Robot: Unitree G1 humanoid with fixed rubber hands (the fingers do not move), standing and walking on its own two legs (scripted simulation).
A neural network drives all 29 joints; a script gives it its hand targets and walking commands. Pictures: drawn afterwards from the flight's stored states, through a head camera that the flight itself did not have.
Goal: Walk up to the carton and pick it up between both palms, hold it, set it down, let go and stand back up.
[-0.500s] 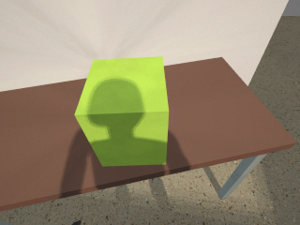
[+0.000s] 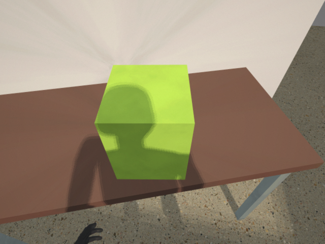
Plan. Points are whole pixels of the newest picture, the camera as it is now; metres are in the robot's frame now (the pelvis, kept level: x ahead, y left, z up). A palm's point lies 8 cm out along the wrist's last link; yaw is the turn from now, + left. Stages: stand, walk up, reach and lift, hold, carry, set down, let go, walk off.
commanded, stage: walk up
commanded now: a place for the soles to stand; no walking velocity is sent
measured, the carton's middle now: (150, 124) +0.42 +0.06 +0.05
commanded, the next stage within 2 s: none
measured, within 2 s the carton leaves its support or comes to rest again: neither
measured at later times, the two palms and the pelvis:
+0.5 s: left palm out of the picture +0.04 +0.25 -0.11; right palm out of the picture +0.06 -0.27 -0.10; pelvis -0.02 -0.02 +0.00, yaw +6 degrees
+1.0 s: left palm out of the picture +0.00 +0.24 -0.12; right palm out of the picture +0.10 -0.27 -0.10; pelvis -0.02 -0.03 +0.00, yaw +12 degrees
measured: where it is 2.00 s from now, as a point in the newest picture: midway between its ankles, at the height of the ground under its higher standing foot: outside the picture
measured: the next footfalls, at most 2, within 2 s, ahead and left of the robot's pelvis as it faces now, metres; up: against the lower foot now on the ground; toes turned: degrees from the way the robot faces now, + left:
none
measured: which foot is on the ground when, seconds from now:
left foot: down 0.00-1.00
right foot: down 0.00-1.00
